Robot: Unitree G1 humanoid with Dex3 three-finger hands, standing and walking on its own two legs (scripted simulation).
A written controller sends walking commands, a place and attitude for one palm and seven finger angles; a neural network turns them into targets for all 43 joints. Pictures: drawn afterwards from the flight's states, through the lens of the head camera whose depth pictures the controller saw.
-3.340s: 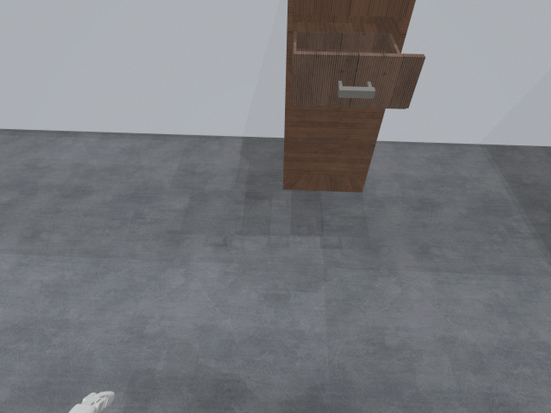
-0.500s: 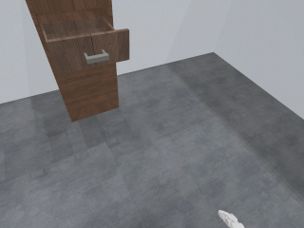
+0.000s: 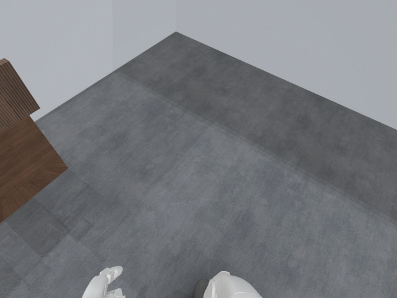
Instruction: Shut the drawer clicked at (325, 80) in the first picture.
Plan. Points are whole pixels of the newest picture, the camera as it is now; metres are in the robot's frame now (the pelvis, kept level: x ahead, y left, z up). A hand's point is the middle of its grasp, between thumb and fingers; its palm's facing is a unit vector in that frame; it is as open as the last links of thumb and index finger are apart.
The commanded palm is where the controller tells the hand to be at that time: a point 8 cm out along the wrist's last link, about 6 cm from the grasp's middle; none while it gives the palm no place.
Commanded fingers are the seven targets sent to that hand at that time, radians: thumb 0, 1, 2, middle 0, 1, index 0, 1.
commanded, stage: walk to a spot facing it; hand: left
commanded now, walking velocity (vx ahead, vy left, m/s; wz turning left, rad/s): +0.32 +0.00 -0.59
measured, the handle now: out of the picture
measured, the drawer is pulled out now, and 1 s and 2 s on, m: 0.30 0.30 0.30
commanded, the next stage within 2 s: turn to face it in 0.66 s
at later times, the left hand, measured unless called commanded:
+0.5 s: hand (103, 260) +0.22 +0.21 -0.14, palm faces -0.10 -0.96 -0.26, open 7.4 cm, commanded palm none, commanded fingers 0.00 0.90 0.90 -0.20 -0.30 -0.20 -0.30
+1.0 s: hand (150, 154) +0.51 +0.14 -0.14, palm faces -0.42 -0.88 -0.23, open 7.4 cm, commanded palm none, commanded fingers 0.00 0.90 0.90 -0.20 -0.30 -0.20 -0.30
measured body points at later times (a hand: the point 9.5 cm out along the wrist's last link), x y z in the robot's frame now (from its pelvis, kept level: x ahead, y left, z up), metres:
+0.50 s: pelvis +0.22 +0.01 +0.02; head +0.25 +0.00 +0.47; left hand +0.22 +0.26 -0.12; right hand +0.34 -0.24 -0.11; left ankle +0.34 +0.14 -0.67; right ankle +0.10 -0.04 -0.72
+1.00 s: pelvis +0.32 +0.02 +0.02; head +0.34 +0.01 +0.47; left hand +0.53 +0.18 -0.12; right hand +0.18 -0.20 -0.13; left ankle +0.37 +0.11 -0.72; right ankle +0.27 -0.11 -0.71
